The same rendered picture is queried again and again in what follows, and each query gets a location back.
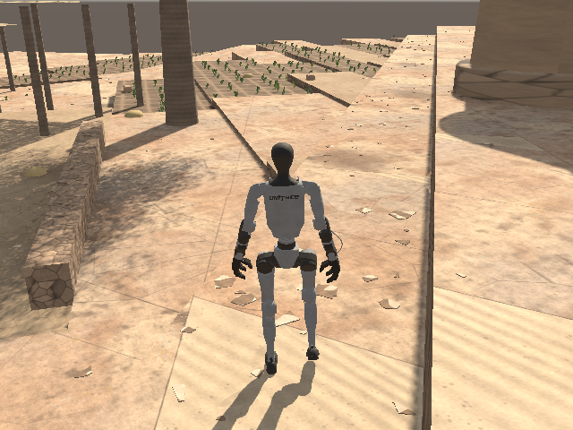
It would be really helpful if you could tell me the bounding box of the left robot hand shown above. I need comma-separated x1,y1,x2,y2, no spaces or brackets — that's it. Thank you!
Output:
232,257,252,280

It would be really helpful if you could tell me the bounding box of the left robot forearm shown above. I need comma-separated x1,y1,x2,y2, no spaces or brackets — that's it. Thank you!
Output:
234,219,251,260

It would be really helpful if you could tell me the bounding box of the right robot upper arm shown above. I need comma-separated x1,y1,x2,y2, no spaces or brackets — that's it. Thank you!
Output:
303,180,327,231

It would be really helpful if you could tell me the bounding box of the right robot forearm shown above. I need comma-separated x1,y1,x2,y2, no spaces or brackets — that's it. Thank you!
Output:
319,217,338,261

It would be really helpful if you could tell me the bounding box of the left robot shin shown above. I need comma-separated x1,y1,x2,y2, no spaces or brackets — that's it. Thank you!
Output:
261,302,276,362

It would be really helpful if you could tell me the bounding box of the left robot thigh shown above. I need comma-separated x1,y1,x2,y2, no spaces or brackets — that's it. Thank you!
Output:
256,251,277,317

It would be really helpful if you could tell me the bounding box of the left robot upper arm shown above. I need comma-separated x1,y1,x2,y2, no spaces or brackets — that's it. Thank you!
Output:
242,182,265,233

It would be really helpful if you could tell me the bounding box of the right robot hand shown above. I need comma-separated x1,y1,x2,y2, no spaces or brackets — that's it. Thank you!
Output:
320,258,340,283

